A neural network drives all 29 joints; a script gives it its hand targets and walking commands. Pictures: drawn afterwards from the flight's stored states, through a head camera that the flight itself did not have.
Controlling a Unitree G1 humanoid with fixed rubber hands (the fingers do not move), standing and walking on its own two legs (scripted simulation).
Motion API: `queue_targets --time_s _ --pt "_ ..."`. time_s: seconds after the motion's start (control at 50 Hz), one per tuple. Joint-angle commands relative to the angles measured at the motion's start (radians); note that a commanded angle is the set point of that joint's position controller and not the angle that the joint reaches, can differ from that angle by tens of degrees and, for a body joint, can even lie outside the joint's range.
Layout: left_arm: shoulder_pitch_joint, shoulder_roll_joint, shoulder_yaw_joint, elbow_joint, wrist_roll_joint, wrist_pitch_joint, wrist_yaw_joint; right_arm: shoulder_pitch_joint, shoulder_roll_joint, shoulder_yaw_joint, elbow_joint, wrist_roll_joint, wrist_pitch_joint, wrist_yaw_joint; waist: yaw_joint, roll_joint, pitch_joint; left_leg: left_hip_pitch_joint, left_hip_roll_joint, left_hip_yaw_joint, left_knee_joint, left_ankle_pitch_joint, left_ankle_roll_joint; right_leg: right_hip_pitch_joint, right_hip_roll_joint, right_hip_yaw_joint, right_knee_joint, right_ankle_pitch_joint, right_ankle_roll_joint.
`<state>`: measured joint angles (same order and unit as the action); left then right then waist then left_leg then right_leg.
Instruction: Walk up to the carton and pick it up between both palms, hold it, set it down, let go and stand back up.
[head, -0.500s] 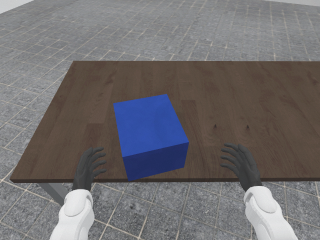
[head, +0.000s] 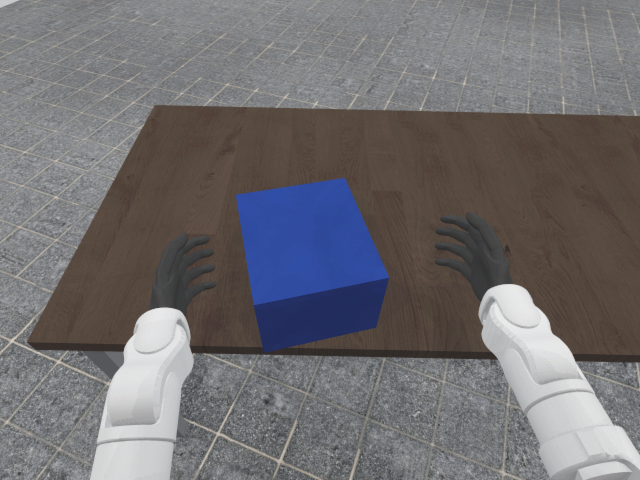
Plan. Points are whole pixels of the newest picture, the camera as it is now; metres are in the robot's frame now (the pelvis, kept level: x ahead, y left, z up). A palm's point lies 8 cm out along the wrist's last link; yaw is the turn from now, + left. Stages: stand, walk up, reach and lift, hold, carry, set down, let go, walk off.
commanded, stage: reach and lift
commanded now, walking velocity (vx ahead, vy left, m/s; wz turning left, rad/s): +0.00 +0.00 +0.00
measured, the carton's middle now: (306, 261) +0.45 +0.09 -0.03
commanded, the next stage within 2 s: none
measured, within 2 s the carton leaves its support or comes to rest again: neither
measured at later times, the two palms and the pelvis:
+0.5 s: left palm (167, 248) +0.35 +0.24 +0.11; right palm (476, 213) +0.44 -0.13 +0.12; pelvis +0.00 +0.00 +0.00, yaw +1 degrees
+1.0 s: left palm (189, 279) +0.36 +0.24 +0.03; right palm (454, 242) +0.45 -0.12 +0.05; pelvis +0.00 +0.01 -0.01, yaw +1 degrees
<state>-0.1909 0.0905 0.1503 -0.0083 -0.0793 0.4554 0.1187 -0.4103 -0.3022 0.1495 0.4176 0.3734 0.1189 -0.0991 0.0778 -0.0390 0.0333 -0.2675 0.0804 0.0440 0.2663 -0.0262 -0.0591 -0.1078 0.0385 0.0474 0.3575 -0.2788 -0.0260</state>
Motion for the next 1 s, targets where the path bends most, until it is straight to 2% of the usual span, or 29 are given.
queue_targets --time_s 0.0,0.04,0.06,0.1,0.12,0.14,0.16,0.18,0.22,0.28,0.3,0.32,0.34,0.36,0.42,0.48,0.54,0.56,0.62,0.64,0.68,0.72,0.76,0.78,0.86,0.88,0.9,0.92,0.98 --pt "-0.338 0.074 0.003 -0.159 0.012 -0.018 0.003 -0.398 -0.152 -0.084 -0.137 0.006 -0.035 -0.002 -0.012 0.034 -0.426 0.546 -0.065 0.001 0.108 0.23 0.036 -0.254 0.018 -0.056 -0.067 0.39 0.073" --pt "-0.396 0.081 0.013 -0.15 0.02 -0.007 0.008 -0.447 -0.155 -0.096 -0.111 -0.001 -0.023 0.0 -0.005 0.035 -0.427 0.525 -0.067 0.002 0.104 0.219 0.04 -0.25 0.021 -0.057 -0.066 0.37 0.073" --pt "-0.405 0.084 0.02 -0.116 0.021 0.001 0.007 -0.477 -0.155 -0.071 -0.085 -0.002 -0.015 0.002 0.009 0.005 -0.411 0.514 -0.063 0.001 0.101 0.207 0.046 -0.241 0.024 -0.056 -0.063 0.367 0.074" --pt "-0.446 0.092 0.035 -0.104 0.022 0.009 0.006 -0.526 -0.163 -0.054 -0.077 0.019 -0.011 0.003 0.016 0.012 -0.445 0.508 -0.069 0.008 0.11 0.22 0.043 -0.219 0.016 -0.053 -0.054 0.417 0.081" --pt "-0.449 0.088 0.027 -0.104 0.017 0.009 0.007 -0.535 -0.167 -0.06 -0.068 0.024 -0.01 0.005 0.009 0.009 -0.448 0.505 -0.069 0.004 0.112 0.223 0.043 -0.215 0.02 -0.055 -0.048 0.424 0.082" --pt "-0.485 0.093 0.024 -0.12 0.013 0.005 0.008 -0.558 -0.175 -0.071 -0.072 0.027 -0.011 0.007 0.01 0.034 -0.476 0.506 -0.068 0.006 0.122 0.236 0.036 -0.224 0.016 -0.059 -0.048 0.427 0.084" --pt "-0.503 0.096 0.026 -0.089 0.014 0.009 0.01 -0.58 -0.181 -0.076 -0.04 0.025 -0.004 0.011 0.006 0.027 -0.479 0.499 -0.07 0.002 0.12 0.235 0.034 -0.237 0.022 -0.068 -0.048 0.407 0.082" --pt "-0.509 0.098 0.034 -0.065 0.013 0.009 0.009 -0.579 -0.171 -0.064 -0.004 0.026 0.002 0.014 0.02 0.025 -0.453 0.487 -0.069 0.008 0.113 0.217 0.036 -0.235 0.018 -0.059 -0.051 0.392 0.082" --pt "-0.56 0.107 0.033 -0.039 0.019 0.011 0.013 -0.634 -0.183 -0.069 0.01 0.02 0.003 0.018 0.017 0.032 -0.483 0.48 -0.068 0.006 0.114 0.197 0.039 -0.24 0.02 -0.064 -0.05 0.372 0.077" --pt "-0.603 0.112 0.034 -0.048 0.018 0.011 0.02 -0.678 -0.197 -0.069 0.039 0.032 0.008 0.026 0.024 0.041 -0.525 0.492 -0.067 0.001 0.132 0.245 0.032 -0.251 0.026 -0.072 -0.041 0.402 0.076" --pt "-0.633 0.117 0.038 -0.012 0.019 0.014 0.018 -0.716 -0.202 -0.073 0.061 0.031 0.011 0.027 0.032 0.036 -0.528 0.483 -0.066 0.003 0.136 0.253 0.03 -0.247 0.027 -0.073 -0.041 0.413 0.079" --pt "-0.64 0.116 0.04 0.003 0.018 0.018 0.018 -0.736 -0.203 -0.079 0.069 0.027 0.012 0.028 0.026 0.027 -0.526 0.479 -0.067 0.0 0.133 0.252 0.032 -0.245 0.031 -0.073 -0.043 0.412 0.074" --pt "-0.639 0.123 0.045 -0.01 0.02 0.018 0.02 -0.739 -0.215 -0.077 0.068 0.031 0.008 0.028 0.03 0.041 -0.569 0.486 -0.07 0.002 0.142 0.271 0.029 -0.241 0.032 -0.078 -0.035 0.437 0.078" --pt "-0.633 0.122 0.046 0.016 0.016 0.018 0.018 -0.751 -0.209 -0.07 0.07 0.033 0.009 0.028 0.032 0.012 -0.56 0.473 -0.069 -0.001 0.139 0.261 0.036 -0.238 0.032 -0.077 -0.037 0.437 0.081" --pt "-0.708 0.133 0.048 0.071 0.016 0.005 0.013 -0.801 -0.209 -0.082 0.128 0.017 0.012 0.031 0.028 0.022 -0.575 0.448 -0.07 0.004 0.14 0.249 0.037 -0.242 0.022 -0.077 -0.033 0.445 0.087" --pt "-0.754 0.129 0.049 0.176 0.011 -0.023 0.003 -0.854 -0.198 -0.064 0.222 0.008 0.011 0.037 0.027 -0.021 -0.556 0.392 -0.073 0.002 0.136 0.239 0.043 -0.222 0.024 -0.077 -0.027 0.47 0.094" --pt "-0.752 0.121 0.049 0.22 0.02 -0.067 0.002 -0.854 -0.182 -0.066 0.268 0.003 -0.016 0.043 0.024 -0.016 -0.59 0.395 -0.072 -0.002 0.145 0.255 0.039 -0.226 0.025 -0.081 -0.028 0.465 0.091" --pt "-0.767 0.118 0.047 0.239 0.022 -0.086 0.001 -0.858 -0.182 -0.063 0.287 0.002 -0.03 0.041 0.033 0.01 -0.607 0.384 -0.076 0.003 0.158 0.269 0.035 -0.222 0.017 -0.075 -0.022 0.489 0.094" --pt "-0.774 0.107 0.044 0.271 0.041 -0.14 -0.003 -0.84 -0.182 -0.091 0.357 -0.027 -0.068 0.049 0.005 0.035 -0.621 0.4 -0.073 -0.006 0.17 0.318 0.024 -0.241 0.024 -0.084 -0.017 0.516 0.086" --pt "-0.743 0.085 0.05 0.357 0.057 -0.165 -0.01 -0.823 -0.161 -0.077 0.421 -0.037 -0.081 0.052 0.014 0.024 -0.571 0.376 -0.074 -0.001 0.166 0.298 0.025 -0.256 0.021 -0.087 -0.024 0.489 0.087" --pt "-0.766 0.096 0.062 0.329 0.061 -0.217 -0.009 -0.85 -0.163 -0.085 0.389 -0.038 -0.128 0.054 0.02 0.025 -0.633 0.368 -0.077 0.001 0.17 0.325 0.025 -0.226 0.016 -0.083 -0.019 0.54 0.091" --pt "-0.741 0.08 0.063 0.364 0.068 -0.275 -0.01 -0.852 -0.161 -0.094 0.402 -0.053 -0.178 0.058 0.022 0.022 -0.664 0.357 -0.079 0.002 0.193 0.364 0.022 -0.246 0.021 -0.09 -0.005 0.573 0.09" --pt "-0.758 0.066 0.058 0.379 0.082 -0.327 -0.011 -0.856 -0.155 -0.089 0.429 -0.06 -0.211 0.067 0.031 0.033 -0.682 0.356 -0.075 0.006 0.199 0.38 0.018 -0.259 0.017 -0.089 -0.007 0.562 0.09" --pt "-0.745 0.062 0.053 0.421 0.089 -0.347 -0.01 -0.84 -0.161 -0.101 0.473 -0.066 -0.225 0.071 0.016 0.037 -0.672 0.363 -0.071 -0.001 0.201 0.377 0.019 -0.288 0.022 -0.099 -0.006 0.541 0.09" --pt "-0.757 0.054 0.048 0.483 0.084 -0.451 -0.002 -0.849 -0.154 -0.104 0.51 -0.084 -0.287 0.092 0.039 0.0 -0.743 0.339 -0.058 0.003 0.229 0.373 0.02 -0.338 0.029 -0.1 0.003 0.486 0.086" --pt "-0.778 0.048 0.039 0.472 0.076 -0.479 0.002 -0.866 -0.152 -0.107 0.506 -0.076 -0.306 0.098 0.031 0.005 -0.774 0.327 -0.058 0.006 0.236 0.385 0.015 -0.346 0.035 -0.108 0.011 0.497 0.087" --pt "-0.781 0.05 0.043 0.508 0.075 -0.501 0.003 -0.875 -0.141 -0.09 0.51 -0.07 -0.321 0.1 0.046 0.0 -0.784 0.315 -0.058 0.009 0.247 0.403 0.017 -0.346 0.031 -0.105 0.02 0.529 0.09" --pt "-0.764 0.049 0.04 0.55 0.078 -0.523 0.002 -0.856 -0.138 -0.089 0.545 -0.074 -0.332 0.103 0.046 -0.016 -0.776 0.291 -0.055 0.01 0.248 0.393 0.019 -0.345 0.03 -0.098 0.03 0.538 0.093" --pt "-0.765 0.044 0.034 0.616 0.073 -0.582 0.008 -0.86 -0.129 -0.081 0.577 -0.065 -0.368 0.111 0.059 -0.006 -0.811 0.26 -0.051 0.022 0.26 0.379 0.014 -0.36 0.033 -0.1 0.037 0.494 0.089"
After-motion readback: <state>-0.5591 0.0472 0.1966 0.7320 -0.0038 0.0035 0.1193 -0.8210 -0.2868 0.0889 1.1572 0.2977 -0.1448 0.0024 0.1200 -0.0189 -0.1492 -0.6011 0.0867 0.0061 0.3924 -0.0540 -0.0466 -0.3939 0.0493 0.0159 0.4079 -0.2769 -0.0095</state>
